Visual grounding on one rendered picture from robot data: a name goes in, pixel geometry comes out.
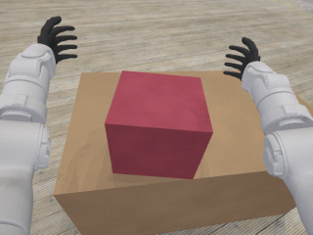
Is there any left robot upper arm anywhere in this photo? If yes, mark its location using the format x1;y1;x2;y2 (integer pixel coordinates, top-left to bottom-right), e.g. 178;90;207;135
0;119;52;235

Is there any robot left hand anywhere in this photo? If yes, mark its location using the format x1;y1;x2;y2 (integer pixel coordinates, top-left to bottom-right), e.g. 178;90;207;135
37;16;77;64

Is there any pedestal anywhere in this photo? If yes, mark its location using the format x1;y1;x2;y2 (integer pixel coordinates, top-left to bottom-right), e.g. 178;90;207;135
53;70;313;235

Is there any right robot forearm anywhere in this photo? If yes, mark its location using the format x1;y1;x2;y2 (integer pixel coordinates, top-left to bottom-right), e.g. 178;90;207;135
242;61;313;136

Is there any robot right hand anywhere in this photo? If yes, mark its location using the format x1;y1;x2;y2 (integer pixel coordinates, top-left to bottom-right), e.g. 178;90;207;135
223;37;261;81

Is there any right robot upper arm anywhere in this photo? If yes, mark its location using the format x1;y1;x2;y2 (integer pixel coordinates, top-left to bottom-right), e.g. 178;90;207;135
263;127;313;235

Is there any carton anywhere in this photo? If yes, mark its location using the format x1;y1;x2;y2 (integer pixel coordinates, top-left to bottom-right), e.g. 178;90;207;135
105;70;213;179

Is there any left robot forearm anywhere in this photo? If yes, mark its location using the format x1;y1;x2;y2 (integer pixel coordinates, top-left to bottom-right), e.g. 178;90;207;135
0;43;57;125

